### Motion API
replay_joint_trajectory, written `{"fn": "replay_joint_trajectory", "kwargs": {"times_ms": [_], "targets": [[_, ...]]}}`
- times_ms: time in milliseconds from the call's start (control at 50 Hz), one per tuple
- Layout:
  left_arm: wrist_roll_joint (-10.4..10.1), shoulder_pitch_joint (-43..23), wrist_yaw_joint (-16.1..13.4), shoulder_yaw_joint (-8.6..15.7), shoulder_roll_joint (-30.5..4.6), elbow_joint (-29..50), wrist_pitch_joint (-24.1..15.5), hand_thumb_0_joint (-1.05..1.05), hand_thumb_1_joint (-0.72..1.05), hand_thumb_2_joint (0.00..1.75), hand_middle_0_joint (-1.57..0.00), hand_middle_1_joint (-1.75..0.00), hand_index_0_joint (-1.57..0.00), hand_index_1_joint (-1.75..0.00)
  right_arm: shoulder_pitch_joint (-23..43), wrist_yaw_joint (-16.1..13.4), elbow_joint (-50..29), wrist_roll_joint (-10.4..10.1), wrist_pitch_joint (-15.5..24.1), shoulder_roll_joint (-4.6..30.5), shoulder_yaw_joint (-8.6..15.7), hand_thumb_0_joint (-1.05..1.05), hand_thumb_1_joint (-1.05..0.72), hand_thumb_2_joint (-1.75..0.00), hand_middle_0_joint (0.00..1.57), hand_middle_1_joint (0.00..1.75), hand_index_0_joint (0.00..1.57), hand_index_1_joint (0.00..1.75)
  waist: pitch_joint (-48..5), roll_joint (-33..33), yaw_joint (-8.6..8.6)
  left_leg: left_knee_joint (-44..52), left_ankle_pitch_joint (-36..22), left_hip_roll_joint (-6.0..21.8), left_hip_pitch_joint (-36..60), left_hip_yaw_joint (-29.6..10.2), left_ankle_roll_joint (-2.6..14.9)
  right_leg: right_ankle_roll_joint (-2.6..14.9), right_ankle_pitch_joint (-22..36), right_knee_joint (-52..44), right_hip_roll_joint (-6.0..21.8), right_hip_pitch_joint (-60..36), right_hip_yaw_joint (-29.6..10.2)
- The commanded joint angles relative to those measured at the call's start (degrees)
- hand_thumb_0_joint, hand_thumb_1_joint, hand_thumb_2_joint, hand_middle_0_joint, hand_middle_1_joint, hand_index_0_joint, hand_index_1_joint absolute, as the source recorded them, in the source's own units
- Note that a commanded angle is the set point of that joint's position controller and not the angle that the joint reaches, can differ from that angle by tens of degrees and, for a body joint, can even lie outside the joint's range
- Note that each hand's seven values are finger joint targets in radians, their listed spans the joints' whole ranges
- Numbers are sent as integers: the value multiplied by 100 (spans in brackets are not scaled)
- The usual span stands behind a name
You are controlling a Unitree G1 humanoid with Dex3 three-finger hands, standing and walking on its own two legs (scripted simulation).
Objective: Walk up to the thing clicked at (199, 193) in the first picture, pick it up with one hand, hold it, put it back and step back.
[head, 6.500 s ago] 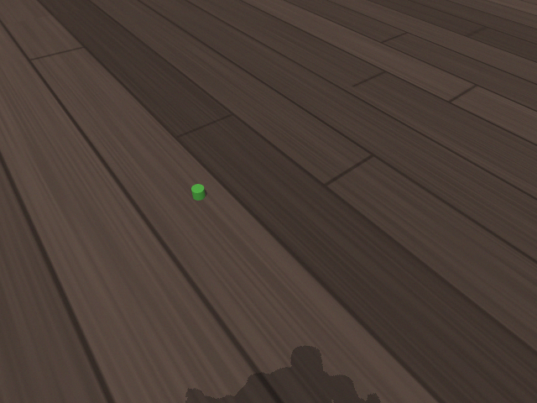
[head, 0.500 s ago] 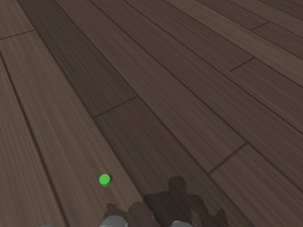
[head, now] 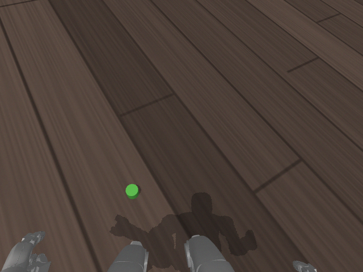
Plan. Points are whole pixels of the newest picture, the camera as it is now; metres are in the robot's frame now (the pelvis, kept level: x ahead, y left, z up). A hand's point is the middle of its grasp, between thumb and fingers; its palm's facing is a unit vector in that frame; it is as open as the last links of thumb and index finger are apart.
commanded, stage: walk up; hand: left
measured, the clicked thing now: (132, 191) +0.49 +0.20 -0.71
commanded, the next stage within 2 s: none
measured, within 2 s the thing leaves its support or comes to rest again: neither
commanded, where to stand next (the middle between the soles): +0.10 -0.03 m, yaw -1 degrees
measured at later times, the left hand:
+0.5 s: hand out of the picture -0.07 +0.24 -0.08, palm faces -0.03 -0.85 -0.53, open 7.4 cm
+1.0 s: hand out of the picture +0.09 +0.26 -0.14, palm faces +0.01 -0.95 -0.31, open 7.3 cm
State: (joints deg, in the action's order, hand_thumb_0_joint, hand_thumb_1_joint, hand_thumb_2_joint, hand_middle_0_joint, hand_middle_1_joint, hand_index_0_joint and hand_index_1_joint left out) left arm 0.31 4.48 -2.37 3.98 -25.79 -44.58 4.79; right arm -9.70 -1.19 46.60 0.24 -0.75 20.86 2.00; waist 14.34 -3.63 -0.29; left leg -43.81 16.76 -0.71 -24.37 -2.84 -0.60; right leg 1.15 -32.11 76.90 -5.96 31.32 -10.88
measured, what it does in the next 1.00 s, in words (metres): steps on the spot: right foot, then left foot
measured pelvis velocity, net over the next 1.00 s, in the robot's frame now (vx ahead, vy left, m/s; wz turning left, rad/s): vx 0.04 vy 0.00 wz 0.06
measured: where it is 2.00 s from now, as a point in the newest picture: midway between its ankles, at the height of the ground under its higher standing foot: outside the picture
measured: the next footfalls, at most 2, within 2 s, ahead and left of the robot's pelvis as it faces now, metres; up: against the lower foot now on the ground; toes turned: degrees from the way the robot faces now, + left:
right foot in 0.26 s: -0.01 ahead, -0.19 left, +0.00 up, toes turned -6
left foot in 0.78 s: +0.11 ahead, +0.12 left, +0.00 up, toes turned +4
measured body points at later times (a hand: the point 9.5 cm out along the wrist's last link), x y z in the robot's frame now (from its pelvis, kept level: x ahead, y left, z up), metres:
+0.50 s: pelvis -0.04 -0.06 +0.03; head -0.06 -0.11 +0.48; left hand -0.07 +0.28 -0.05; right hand +0.00 -0.41 -0.10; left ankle +0.07 +0.10 -0.61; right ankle -0.05 -0.18 -0.71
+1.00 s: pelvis +0.04 +0.00 +0.02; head +0.06 +0.04 +0.47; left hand +0.09 +0.31 -0.12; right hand +0.12 -0.33 -0.05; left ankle +0.07 +0.12 -0.71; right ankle +0.07 -0.16 -0.63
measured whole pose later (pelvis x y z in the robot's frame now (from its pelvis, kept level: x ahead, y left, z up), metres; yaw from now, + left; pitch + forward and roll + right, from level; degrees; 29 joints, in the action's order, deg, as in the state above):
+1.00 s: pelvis +0.04 +0.00 +0.02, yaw +4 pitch -5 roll +0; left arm -0.2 17.0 1.0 2.0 -24.0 -47.4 -0.7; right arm -18.3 1.0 46.3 -0.1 4.5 22.9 2.6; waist 7.9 -4.9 0.2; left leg -35.2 16.2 0.7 -14.4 0.6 0.9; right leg 2.2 -22.1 64.9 2.5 27.8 -3.4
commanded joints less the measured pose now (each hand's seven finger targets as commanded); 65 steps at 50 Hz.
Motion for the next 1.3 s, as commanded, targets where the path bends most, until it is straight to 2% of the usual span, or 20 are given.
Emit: {"fn": "replay_joint_trajectory", "kwargs": {"times_ms": [0, 140, 220, 240, 260, 300, 360, 440, 560, 660, 760, 780, 800, 820, 860, 920, 1060, 1180, 1220, 1280], "targets": [[241, 852, 198, 505, -1205, 447, 76, 0, 90, 90, -20, -30, -20, -30, -988, -475, -71, -15, 347, 2002, 746, 0, -90, -90, 20, 30, 20, 30, -2209, 702, 2, 1222, -1794, 1858, 2494, -2247, 1284, -39, 622, 591, 241, 713, -514], [131, 1196, 653, 503, -1178, 134, -336, 0, 90, 90, -20, -30, -20, -30, -587, -39, -427, 259, 462, 2225, 726, 0, -90, -90, 20, 30, 20, 30, -1258, 2424, 66, 2704, 3188, 1497, 561, -1572, 1375, -56, -429, -2376, 600, -702, 971], [122, 3026, 557, 670, -1114, -656, -490, 0, 90, 90, -20, -30, -20, -30, 148, 49, -595, 455, 166, 1849, 627, 0, -90, -90, 20, 30, 20, 30, -703, 1633, -931, 913, 3154, 539, -2055, -250, 773, 83, 243, -4591, 528, -3461, 1366], [201, 3356, 442, 770, -1505, -746, -531, 0, 90, 90, -20, -30, -20, -30, -10, 15, -671, 324, 129, 1241, 455, 0, -90, -90, 20, 30, 20, 30, -602, -309, -1047, -1297, 2808, -89, -2587, 320, 496, 115, -615, -5584, 1097, -3360, -12], [299, 2757, 350, 719, -1757, -402, -609, 0, 90, 90, -20, -30, -20, -30, -85, -14, -749, 169, 118, 949, 356, 0, -90, -90, 20, 30, 20, 30, -100, -734, -772, -2730, 1778, -521, -3076, -515, 195, 259, -2773, -6707, 2513, -1918, -2844], [290, 1231, 261, 718, -2032, -2, -742, 0, 90, 90, -20, -30, -20, -30, 12, 73, -638, 36, 217, 1826, 597, 0, -90, -90, 20, 30, 20, 30, 661, 62, -219, -2305, 748, 80, -2590, -1193, 187, 785, -3901, -7666, 3168, -773, -3537], [162, 1306, 115, 638, -1772, -267, -1050, 0, 90, 90, -20, -30, -20, -30, -1031, 369, -214, 71, 76, 1711, 740, 0, -90, -90, 20, 30, 20, 30, -28, 514, 317, -2361, -341, -27, -1825, -1257, 20, 213, -1483, -6819, 2224, -1519, -1193], [156, 1526, -37, 550, -1318, -412, -1127, 0, 90, 90, -20, -30, -20, -30, -1265, 528, -225, 167, -80, 1495, 697, 0, -90, -90, 20, 30, 20, 30, -312, -87, 274, -2266, -777, -147, -1287, -1076, -126, 140, 290, -6356, 1828, -1592, 175], [163, 1785, 12, 599, -1438, -226, -1132, 0, 90, 90, -20, -30, -20, -30, -803, 609, -505, 157, -85, 1713, 753, 0, -90, -90, 20, 30, 20, 30, -453, -985, -129, -1488, -347, 116, -1723, -807, -95, 729, -986, -6359, 2236, -2324, -137], [84, 2184, 193, 542, -1416, -165, -1042, 0, 90, 90, -20, -30, -20, -30, -336, 575, -459, 107, 154, 1530, 589, 0, -90, -90, 20, 30, 20, 30, -140, -1178, -534, 120, 268, 275, -1208, -48, 77, 911, 287, -5946, 2160, -2643, 450], [100, 1742, 299, 345, -1210, 176, -829, 0, 90, 90, -20, -30, -20, -30, -1682, 413, 116, 46, 418, 1503, 636, 0, -90, -90, 20, 30, 20, 30, -1099, -226, 288, 1449, -185, -169, 1847, 726, 208, 668, 2635, -3439, 1761, -1516, 1387], [68, 1928, 296, 194, -773, 243, -796, 0, 90, 90, -20, -30, -20, -30, -2321, 306, 261, 57, 487, 1798, 773, 0, -90, -90, 20, 30, 20, 30, -1568, 1107, 584, 1657, 248, 100, 2816, -64, 358, 393, 2294, -1628, 1462, -728, 1610], [-15, 2040, 301, 45, -252, 410, -782, 0, 90, 90, -20, -30, -20, -30, -2419, 197, 76, 117, 539, 2192, 808, 0, -90, -90, 20, 30, 20, 30, -1605, 2188, 577, 2127, 574, 1571, 3238, -2545, 786, 89, -16, -679, 748, 624, 1260], [-36, 1669, 219, 191, -914, 347, -741, 0, 90, 90, -20, -30, -20, -30, -2321, 195, -11, 14, 546, 2493, 845, 0, -90, -90, 20, 30, 20, 30, -1560, 1456, 655, 2863, 854, 2442, 2543, -4385, 1430, 202, -160, -508, 469, 782, 662], [-32, 1330, 190, 208, -1258, 336, -716, 0, 90, 90, -20, -30, -20, -30, -1619, 177, -139, -46, 522, 2271, 781, 0, -90, -90, 20, 30, 20, 30, -828, 876, 351, 2693, 61, 2401, 1589, -3235, 1742, 239, 308, -325, 1027, 713, 287], [-98, 2057, 257, 222, -1006, -123, -632, 0, 90, 90, -20, -30, -20, -30, -1271, 73, -268, -58, 655, 1683, 538, 0, -90, -90, 20, 30, 20, 30, -897, 991, -5, 2027, -2618, 1530, 1437, -1064, 1168, 130, 1130, -1068, 1109, 99, 376], [-158, 1251, 179, 101, -575, -117, -487, 0, 90, 90, -20, -30, -20, -30, -797, -115, -377, 22, 559, 1557, 406, 0, -90, -90, 20, 30, 20, 30, -1048, 1894, 35, 1586, -5490, 1374, 922, -32, 1277, -46, 1578, -2466, 812, -713, 896], [0, 1094, 217, 163, -732, -235, -361, 0, 90, 90, -20, -30, -20, -30, -404, -168, -519, -85, 190, 1768, 460, 0, -90, -90, 20, 30, 20, 30, -1766, 1324, -16, 662, -3329, 1348, 984, -248, 1098, 18, 1743, -4003, 596, -1585, 1261], [113, 1152, 234, 285, -1048, -224, -418, 0, 90, 90, -20, -30, -20, -30, -571, -195, -431, -151, 135, 1496, 372, 0, -90, -90, 20, 30, 20, 30, -1866, 407, -131, -171, -1935, 1035, 585, -213, 673, 259, 3497, -4593, 1038, -2158, 621], [131, 776, 258, 347, -1353, 88, -410, 0, 90, 90, -20, -30, -20, -30, -580, -343, -287, -108, 49, 1363, 327, 0, -90, -90, 20, 30, 20, 30, -1983, -1296, -188, -2110, 2428, -27, -118, 192, 287, 1675, 4802, -5157, 2711, -1942, -1591]]}}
